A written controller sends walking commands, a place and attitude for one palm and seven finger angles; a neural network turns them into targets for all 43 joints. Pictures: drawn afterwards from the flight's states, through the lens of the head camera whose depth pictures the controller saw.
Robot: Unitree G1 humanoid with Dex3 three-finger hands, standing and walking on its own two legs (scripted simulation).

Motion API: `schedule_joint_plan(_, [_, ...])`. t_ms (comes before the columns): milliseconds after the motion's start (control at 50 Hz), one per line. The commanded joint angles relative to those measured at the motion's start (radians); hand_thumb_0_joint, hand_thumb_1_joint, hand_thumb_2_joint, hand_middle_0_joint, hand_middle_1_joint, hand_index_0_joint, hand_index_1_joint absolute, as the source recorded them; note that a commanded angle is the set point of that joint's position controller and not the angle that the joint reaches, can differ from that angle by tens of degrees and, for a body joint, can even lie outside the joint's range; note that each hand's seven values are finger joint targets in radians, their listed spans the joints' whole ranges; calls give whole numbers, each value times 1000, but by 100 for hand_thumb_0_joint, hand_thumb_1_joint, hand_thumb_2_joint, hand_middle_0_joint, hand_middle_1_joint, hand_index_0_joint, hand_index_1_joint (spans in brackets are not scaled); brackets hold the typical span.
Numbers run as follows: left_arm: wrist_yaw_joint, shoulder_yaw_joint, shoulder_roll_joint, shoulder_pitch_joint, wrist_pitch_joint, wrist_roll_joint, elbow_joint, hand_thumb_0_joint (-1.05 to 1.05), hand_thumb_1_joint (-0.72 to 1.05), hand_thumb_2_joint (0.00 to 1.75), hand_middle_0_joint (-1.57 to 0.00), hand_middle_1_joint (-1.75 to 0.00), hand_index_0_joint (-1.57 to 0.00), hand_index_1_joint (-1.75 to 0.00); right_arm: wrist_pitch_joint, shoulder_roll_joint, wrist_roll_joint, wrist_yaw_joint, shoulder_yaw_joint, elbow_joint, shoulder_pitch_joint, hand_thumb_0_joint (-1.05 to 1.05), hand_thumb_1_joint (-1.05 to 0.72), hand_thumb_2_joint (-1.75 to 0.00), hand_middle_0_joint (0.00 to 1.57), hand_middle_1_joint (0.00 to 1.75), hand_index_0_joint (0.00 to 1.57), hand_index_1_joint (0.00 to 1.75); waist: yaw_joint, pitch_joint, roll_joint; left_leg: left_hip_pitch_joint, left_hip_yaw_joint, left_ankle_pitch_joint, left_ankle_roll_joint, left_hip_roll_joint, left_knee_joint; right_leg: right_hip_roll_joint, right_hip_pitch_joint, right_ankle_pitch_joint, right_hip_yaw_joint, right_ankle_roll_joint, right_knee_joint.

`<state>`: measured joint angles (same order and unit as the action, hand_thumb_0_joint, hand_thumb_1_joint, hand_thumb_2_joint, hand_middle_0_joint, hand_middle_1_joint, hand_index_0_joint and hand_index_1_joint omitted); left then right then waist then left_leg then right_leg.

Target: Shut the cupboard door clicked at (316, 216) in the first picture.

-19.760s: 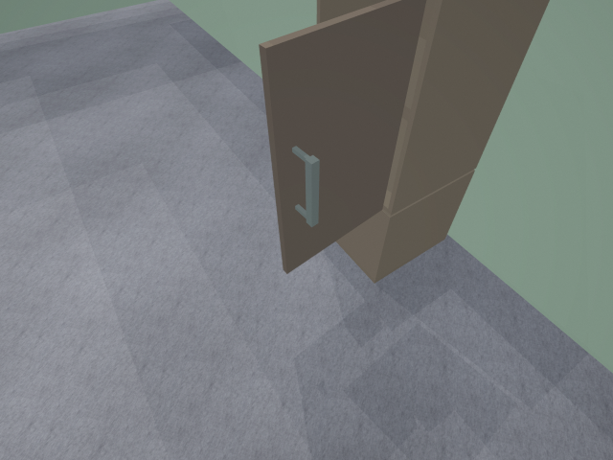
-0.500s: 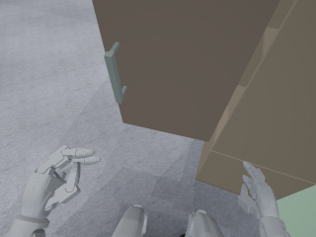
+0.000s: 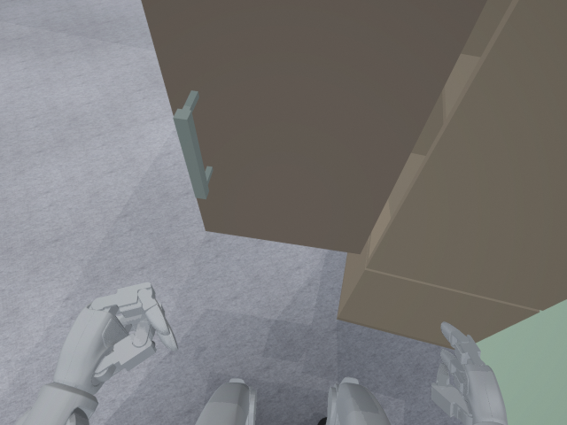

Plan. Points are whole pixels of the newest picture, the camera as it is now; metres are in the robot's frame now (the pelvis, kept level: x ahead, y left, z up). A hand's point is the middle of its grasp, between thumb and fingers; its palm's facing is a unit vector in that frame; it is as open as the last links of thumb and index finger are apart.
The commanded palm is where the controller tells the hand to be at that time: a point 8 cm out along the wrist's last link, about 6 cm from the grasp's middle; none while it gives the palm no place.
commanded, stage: raise the hand and make a fist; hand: left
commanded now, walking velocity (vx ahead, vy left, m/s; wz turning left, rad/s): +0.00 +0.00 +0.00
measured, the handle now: (197, 149) +0.50 +0.17 +0.07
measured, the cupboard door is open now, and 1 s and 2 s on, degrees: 96 96 96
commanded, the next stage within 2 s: bring the fist close to the handle in 0.80 s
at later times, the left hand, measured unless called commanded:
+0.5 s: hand (132, 303) +0.24 +0.19 +0.08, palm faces -0.08 -1.00 -0.06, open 3.1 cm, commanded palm +0.22 +0.24 +0.08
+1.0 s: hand (154, 319) +0.23 +0.17 +0.07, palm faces -0.10 -0.99 -0.05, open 3.1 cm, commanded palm +0.23 +0.23 +0.08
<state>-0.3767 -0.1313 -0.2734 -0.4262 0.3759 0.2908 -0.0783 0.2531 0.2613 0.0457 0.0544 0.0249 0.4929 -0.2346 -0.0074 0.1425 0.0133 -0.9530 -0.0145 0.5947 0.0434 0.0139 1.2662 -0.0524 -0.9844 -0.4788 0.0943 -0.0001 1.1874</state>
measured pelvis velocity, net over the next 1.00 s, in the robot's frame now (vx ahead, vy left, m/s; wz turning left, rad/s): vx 0.01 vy -0.02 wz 0.01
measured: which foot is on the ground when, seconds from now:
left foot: down 0.00-1.00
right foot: down 0.00-1.00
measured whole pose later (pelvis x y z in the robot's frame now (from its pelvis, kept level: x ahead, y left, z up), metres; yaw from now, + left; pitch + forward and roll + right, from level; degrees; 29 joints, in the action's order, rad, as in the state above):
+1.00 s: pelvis +0.01 -0.02 +0.02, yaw +1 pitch +15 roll -2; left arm -0.34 -0.15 -0.28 -0.37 0.36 0.29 -0.01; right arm 0.20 0.25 0.04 0.05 -0.01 0.46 -0.26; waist -0.01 0.16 0.03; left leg -0.87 0.00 0.57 0.02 0.02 1.18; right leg -0.04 -0.91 -0.47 0.11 -0.02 1.11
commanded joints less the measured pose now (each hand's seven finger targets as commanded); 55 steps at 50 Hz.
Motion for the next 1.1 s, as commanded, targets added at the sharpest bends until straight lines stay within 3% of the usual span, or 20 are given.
schedule_joint_plan(0, [93, -156, -114, -45, 54, 48, -286, 0, 90, 90, -123, -142, -123, -142, 27, 100, 0, -3, 38, -183, 36, 0, -90, -90, 20, 30, 20, 30, 51, 253, 104, 180, 94, -303, -47, -18, -322, 63, 260, 132, -7, -36, -152])
schedule_joint_plan(20, [99, -149, -107, -55, 34, 36, -251, 0, 90, 90, -124, -144, -124, -144, 14, 99, -2, -6, 35, -186, 34, 0, -90, -90, 20, 30, 20, 30, 50, 231, 96, 180, 100, -315, -50, -14, -327, 70, 258, 138, 2, -40, -151])
schedule_joint_plan(100, [77, -30, -43, -26, -16, -5, -159, 0, 90, 90, -130, -150, -130, -150, -8, 116, 1, -12, 32, -193, 15, 0, -90, -90, 20, 30, 20, 30, -16, 123, 39, 139, 95, -246, -45, -9, -325, 67, 203, 111, 2, -27, -191])
schedule_joint_plan(160, [38, -20, -73, 60, -15, -13, -151, 0, 90, 90, -130, -150, -130, -150, -4, 133, 1, -7, 27, -202, 7, 0, -90, -90, 20, 30, 20, 30, -33, 110, 15, 127, 98, -194, -39, -9, -320, 66, 192, 77, -8, -28, -206])
schedule_joint_plan(180, [36, -42, -93, 77, -6, -11, -165, 0, 90, 90, -130, -150, -130, -150, -1, 134, -1, -5, 25, -204, 3, 0, -90, -90, 20, 30, 20, 30, -26, 130, 14, 135, 101, -201, -38, -9, -322, 66, 202, 81, -10, -30, -204])
schedule_joint_plan(220, [39, -96, -150, 125, 14, 0, -211, 0, 90, 90, -130, -150, -130, -150, 5, 133, -8, -1, 19, -201, 5, 0, -90, -90, 20, 30, 20, 30, -5, 163, 72, 156, 101, -245, -43, -12, -315, 68, 224, 111, -14, -40, -186])
schedule_joint_plan(240, [40, -103, -145, 134, 32, 9, -257, 0, 90, 90, -130, -150, -130, -150, 8, 127, -7, -2, 18, -201, -3, 0, -90, -90, 20, 30, 20, 30, -2, 227, 90, 203, 102, -292, -48, -12, -317, 67, 240, 140, -12, -40, -183])
schedule_joint_plan(300, [65, -144, -150, 88, 65, 27, -286, 0, 90, 90, -130, -150, -130, -150, 12, 112, -9, -8, 18, -192, -5, 0, -90, -90, 20, 30, 20, 30, 25, 289, 97, 241, 101, -416, -61, -9, -313, 66, 279, 213, -8, -39, -166])
schedule_joint_plan(320, [69, -164, -163, 76, 59, 28, -265, 0, 90, 90, -130, -150, -130, -150, 9, 111, -13, -10, 17, -186, -5, 0, -90, -90, 20, 30, 20, 30, 37, 291, 127, 244, 100, -463, -65, -11, -305, 69, 288, 243, -9, -44, -159])
schedule_joint_plan(360, [63, -120, -115, 57, 46, 27, -230, 0, 90, 90, -130, -150, -130, -150, 2, 108, -8, -15, 20, -177, -7, 0, -90, -90, 20, 30, 20, 30, 16, 269, 116, 252, 93, -492, -68, -7, -303, 65, 277, 262, -4, -34, -169])
schedule_joint_plan(440, [28, -61, -67, 28, -21, 12, -112, 0, 90, 90, -130, -150, -130, -150, -12, 123, 0, -17, 27, -178, -6, 0, -90, -90, 20, 30, 20, 30, -12, 202, 23, 186, 81, -421, -50, -9, -306, 63, 280, 244, -2, -26, -199])
schedule_joint_plan(500, [12, -81, -93, 49, -34, 23, -109, 0, 90, 90, -130, -150, -130, -150, -9, 130, 4, -10, 31, -190, 3, 0, -90, -90, 20, 30, 20, 30, -12, 199, -21, 152, 73, -351, -39, -17, -307, 57, 302, 218, -16, -24, -218])
schedule_joint_plan(620, [55, -165, -166, 102, 68, 47, -230, 0, 90, 90, -130, -150, -130, -150, 4, 111, -10, -6, 26, -183, 4, 0, -90, -90, 20, 30, 20, 30, 26, 271, 45, 161, 64, -392, -39, -22, -284, 56, 351, 255, -41, -37, -193])
schedule_joint_plan(680, [66, -117, -116, 71, 89, 32, -194, 0, 90, 90, -130, -150, -130, -150, 3, 104, -6, -13, 25, -171, 4, 0, -90, -90, 20, 30, 20, 30, 10, 234, 64, 158, 57, -352, -40, -20, -288, 53, 313, 213, -38, -32, -199])
schedule_joint_plan(760, [43, -71, -100, 56, 40, 10, -112, 0, 90, 90, -130, -150, -130, -150, -12, 119, 3, -12, 28, -180, 5, 0, -90, -90, 20, 30, 20, 30, -14, 166, 30, 109, 51, -253, -29, -20, -293, 51, 285, 118, -51, -27, -241])
schedule_joint_plan(840, [27, -89, -125, 78, 13, 19, -141, 0, 90, 90, -130, -150, -130, -150, -14, 121, 5, -4, 26, -195, 12, 0, -90, -90, 20, 30, 20, 30, -13, 195, 14, 104, 45, -241, -22, -24, -286, 46, 323, 98, -74, -24, -263])
schedule_joint_plan(880, [38, -122, -145, 86, 30, 34, -179, 0, 90, 90, -130, -150, -130, -150, -11, 112, 4, 1, 26, -199, 16, 0, -90, -90, 20, 30, 20, 30, -1, 216, 0, 101, 44, -244, -21, -24, -279, 44, 345, 87, -84, -23, -268])
schedule_joint_plan(940, [61, -153, -170, 220, 76, 41, -170, 0, 90, 90, -130, -150, -130, -150, -7, 113, -3, 11, 15, -168, 9, 0, -90, -90, 20, 30, 20, 30, -14, 208, 20, 82, 47, -235, -23, -20, -256, 46, 317, 70, -90, -25, -247])
schedule_joint_plan(1000, [61, -119, -139, 261, 94, 33, -99, 0, 90, 90, -130, -150, -130, -150, 2, 117, 1, 9, 12, -146, 3, 0, -90, -90, 20, 30, 20, 30, -27, 181, 40, 78, 48, -209, -24, -18, -251, 49, 261, 47, -82, -24, -239])
schedule_joint_plan(1080, [28, -46, -116, 341, 34, 12, -37, 0, 90, 90, -130, -150, -130, -150, 0, 136, 9, 9, 11, -142, -8, 0, -90, -90, 20, 30, 20, 30, -43, 208, 56, 105, 55, -208, -19, -16, -274, 47, 257, 70, -70, -22, -242])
